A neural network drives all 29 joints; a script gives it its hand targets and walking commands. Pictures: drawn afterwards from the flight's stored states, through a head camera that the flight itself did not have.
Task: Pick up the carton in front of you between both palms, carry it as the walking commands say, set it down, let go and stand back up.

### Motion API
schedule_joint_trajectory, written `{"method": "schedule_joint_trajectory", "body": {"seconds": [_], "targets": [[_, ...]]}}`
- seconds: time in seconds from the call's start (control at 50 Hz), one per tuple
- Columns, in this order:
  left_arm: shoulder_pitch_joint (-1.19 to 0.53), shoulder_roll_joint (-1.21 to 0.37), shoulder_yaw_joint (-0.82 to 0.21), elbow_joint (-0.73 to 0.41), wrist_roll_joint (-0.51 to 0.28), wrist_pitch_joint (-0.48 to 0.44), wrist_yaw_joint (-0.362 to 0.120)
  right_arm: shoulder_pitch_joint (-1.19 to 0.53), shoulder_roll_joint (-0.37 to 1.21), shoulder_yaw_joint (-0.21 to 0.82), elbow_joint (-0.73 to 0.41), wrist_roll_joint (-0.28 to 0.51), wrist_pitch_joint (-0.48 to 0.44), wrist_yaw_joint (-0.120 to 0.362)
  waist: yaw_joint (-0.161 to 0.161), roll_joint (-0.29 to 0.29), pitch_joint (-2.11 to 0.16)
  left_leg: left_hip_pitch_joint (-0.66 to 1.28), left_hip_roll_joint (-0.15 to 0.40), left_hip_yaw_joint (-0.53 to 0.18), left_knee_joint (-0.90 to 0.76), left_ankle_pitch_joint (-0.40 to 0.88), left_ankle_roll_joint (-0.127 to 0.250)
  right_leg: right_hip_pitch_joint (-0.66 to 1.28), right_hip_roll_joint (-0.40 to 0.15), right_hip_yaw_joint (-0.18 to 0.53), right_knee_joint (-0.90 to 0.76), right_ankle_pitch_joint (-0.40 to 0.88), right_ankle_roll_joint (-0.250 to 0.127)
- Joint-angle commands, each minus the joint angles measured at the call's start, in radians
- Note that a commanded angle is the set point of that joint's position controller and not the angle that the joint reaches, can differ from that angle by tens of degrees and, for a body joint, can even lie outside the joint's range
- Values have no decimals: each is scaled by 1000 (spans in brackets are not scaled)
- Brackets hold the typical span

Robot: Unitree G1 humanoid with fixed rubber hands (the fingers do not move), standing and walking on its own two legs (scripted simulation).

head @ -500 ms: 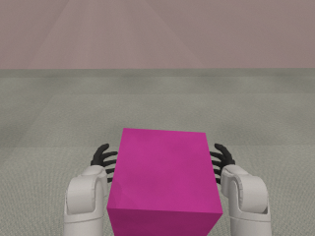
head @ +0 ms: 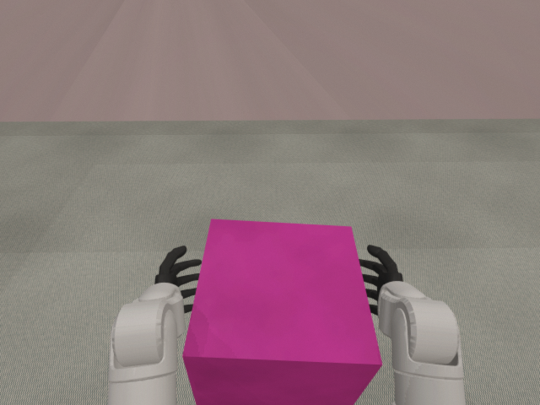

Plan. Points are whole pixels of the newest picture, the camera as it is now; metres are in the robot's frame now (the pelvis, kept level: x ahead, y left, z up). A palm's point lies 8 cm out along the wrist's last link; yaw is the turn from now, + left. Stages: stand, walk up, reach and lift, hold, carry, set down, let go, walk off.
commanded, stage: carry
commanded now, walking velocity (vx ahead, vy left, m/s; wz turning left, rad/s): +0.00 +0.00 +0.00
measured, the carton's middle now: (275, 326) +0.27 +0.01 +0.01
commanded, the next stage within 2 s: hold in 1.22 s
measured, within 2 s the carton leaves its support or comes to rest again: neither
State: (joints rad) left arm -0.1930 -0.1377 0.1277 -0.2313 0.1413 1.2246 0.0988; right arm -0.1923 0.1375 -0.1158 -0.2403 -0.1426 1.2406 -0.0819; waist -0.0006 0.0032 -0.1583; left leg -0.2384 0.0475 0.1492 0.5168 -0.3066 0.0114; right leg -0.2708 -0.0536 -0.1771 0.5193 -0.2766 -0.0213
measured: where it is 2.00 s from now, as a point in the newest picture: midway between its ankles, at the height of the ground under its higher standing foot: outside the picture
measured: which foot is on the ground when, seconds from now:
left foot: down 0.00-1.00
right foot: down 0.00-1.00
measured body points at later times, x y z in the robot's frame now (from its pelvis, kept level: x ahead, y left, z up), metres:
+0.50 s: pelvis -0.03 +0.00 +0.00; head -0.06 +0.00 +0.45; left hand +0.26 +0.15 +0.05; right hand +0.26 -0.15 +0.05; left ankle -0.02 +0.10 -0.74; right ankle +0.00 -0.10 -0.74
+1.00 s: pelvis -0.03 +0.00 +0.00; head -0.05 +0.00 +0.45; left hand +0.27 +0.15 +0.04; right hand +0.28 -0.15 +0.04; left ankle -0.02 +0.10 -0.74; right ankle +0.00 -0.10 -0.74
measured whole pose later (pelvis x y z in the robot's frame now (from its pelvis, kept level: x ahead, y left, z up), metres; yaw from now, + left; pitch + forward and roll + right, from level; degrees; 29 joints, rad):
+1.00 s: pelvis -0.03 +0.00 +0.00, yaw +0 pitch +2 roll +0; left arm -0.25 -0.15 0.19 0.21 0.25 0.72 0.04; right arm -0.25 0.15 -0.19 0.20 -0.26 0.73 -0.02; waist 0.00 0.00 -0.10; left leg -0.29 0.05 0.15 0.52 -0.25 0.02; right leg -0.32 -0.05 -0.17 0.51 -0.22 -0.03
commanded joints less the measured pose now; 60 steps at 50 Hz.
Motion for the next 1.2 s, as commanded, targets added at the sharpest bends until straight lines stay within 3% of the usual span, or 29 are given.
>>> {"method": "schedule_joint_trajectory", "body": {"seconds": [0.0,0.12,0.32,0.48,0.64,0.72,0.88,1.18], "targets": [[-501,-926,-709,-32,-439,5,-281,-499,915,701,-27,425,-12,261,1,2,-144,20,113,-112,-86,224,15,72,-114,123,-79,222,-6],[-492,-935,-715,22,-416,-40,-288,-486,926,701,26,396,-57,266,2,1,-136,11,112,-114,-95,189,17,59,-113,126,-91,187,-7],[-478,-917,-675,94,-342,-196,-299,-465,905,664,98,324,-211,277,2,-2,-152,4,109,-115,-96,163,16,49,-114,130,-96,159,-9],[-445,-873,-567,221,-235,-344,-300,-441,864,561,220,221,-360,279,4,-4,-150,-2,108,-118,-100,145,14,41,-116,136,-103,146,-8],[-541,-901,-431,417,-134,-527,-316,-520,891,415,424,111,-539,293,4,-5,-157,-2,108,-118,-103,126,19,40,-113,138,-109,126,-9],[-580,-938,-412,473,-114,-589,-324,-550,927,391,483,89,-600,302,3,-4,-183,9,108,-118,-96,134,23,51,-113,136,-102,139,-11],[-528,-949,-493,395,-159,-551,-320,-503,947,477,417,138,-562,300,1,-3,-211,22,111,-116,-77,199,21,72,-115,131,-78,208,-9],[-532,-925,-498,370,-166,-529,-315,-490,929,473,400,140,-538,295,2,-3,-190,22,111,-114,-81,204,19,67,-114,133,-81,209,-7]]}}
